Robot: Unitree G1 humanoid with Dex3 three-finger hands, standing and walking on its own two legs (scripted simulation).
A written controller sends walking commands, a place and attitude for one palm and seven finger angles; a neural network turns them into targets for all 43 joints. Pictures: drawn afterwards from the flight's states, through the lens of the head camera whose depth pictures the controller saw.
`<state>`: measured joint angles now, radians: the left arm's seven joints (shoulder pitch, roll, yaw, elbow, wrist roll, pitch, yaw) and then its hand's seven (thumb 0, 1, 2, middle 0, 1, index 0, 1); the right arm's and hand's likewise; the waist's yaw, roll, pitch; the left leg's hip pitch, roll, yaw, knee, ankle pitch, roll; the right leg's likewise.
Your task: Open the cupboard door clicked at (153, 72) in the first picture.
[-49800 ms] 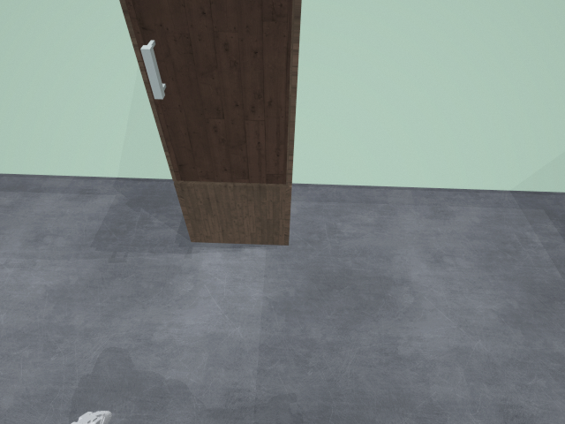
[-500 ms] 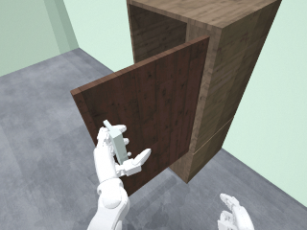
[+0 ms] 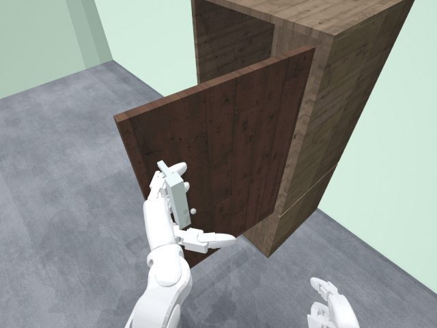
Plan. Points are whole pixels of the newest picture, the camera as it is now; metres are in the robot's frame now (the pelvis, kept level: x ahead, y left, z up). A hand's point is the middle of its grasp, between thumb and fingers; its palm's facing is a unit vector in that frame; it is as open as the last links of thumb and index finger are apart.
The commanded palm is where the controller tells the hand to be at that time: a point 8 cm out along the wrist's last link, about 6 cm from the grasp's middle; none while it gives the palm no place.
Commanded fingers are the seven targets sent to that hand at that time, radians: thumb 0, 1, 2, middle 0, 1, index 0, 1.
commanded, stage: slide the hand sideways off the handle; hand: left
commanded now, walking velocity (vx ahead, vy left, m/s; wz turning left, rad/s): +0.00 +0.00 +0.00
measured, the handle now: (173, 195) +0.33 +0.11 +0.09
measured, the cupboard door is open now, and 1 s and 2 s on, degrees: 83 86 86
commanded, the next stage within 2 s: draw the hand back to the body in 1.22 s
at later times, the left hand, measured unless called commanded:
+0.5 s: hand (197, 241) +0.24 +0.06 +0.09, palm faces -0.08 -1.00 +0.01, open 16.0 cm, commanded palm +0.21 +0.13 +0.09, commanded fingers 0.00 -0.50 0.30 -0.15 -0.30 -0.15 -0.30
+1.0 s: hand (159, 266) +0.20 +0.11 +0.08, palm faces -0.01 -1.00 -0.03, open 16.1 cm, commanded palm +0.16 +0.18 +0.09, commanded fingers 0.00 -0.50 0.30 -0.15 -0.30 -0.15 -0.30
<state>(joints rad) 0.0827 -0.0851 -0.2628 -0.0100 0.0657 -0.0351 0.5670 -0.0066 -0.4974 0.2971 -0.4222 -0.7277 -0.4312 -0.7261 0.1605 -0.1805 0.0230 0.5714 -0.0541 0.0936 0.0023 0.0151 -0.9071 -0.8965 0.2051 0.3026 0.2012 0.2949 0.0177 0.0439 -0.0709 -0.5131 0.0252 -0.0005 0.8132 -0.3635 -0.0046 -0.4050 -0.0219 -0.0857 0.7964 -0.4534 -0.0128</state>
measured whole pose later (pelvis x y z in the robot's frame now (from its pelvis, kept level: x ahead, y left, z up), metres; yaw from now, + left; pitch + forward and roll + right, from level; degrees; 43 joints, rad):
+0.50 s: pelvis -0.01 +0.00 +0.00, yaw -2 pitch +3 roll +0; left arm 0.25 0.06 -0.22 -0.11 -0.05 -0.16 0.12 -0.01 -0.50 0.30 -0.21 -0.35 -0.21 -0.34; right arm 0.23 -0.20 0.05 0.49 -0.01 -0.01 0.00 0.02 -0.91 -0.90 0.21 0.30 0.20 0.30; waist 0.00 0.04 -0.06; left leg -0.50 0.03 0.04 0.80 -0.35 0.00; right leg -0.42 -0.02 -0.05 0.81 -0.44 -0.01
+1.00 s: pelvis +0.01 -0.02 -0.01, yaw -1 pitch +6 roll +0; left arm 0.57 0.15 -0.04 -0.30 -0.18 -0.25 -0.09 -0.01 -0.50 0.30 -0.20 -0.32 -0.19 -0.32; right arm 0.26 -0.23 0.01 0.46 0.01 -0.07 -0.03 0.02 -0.91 -0.90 0.20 0.30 0.20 0.29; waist 0.02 0.05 -0.09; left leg -0.57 0.04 0.00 0.86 -0.40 -0.03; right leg -0.47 -0.01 -0.08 0.87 -0.50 -0.03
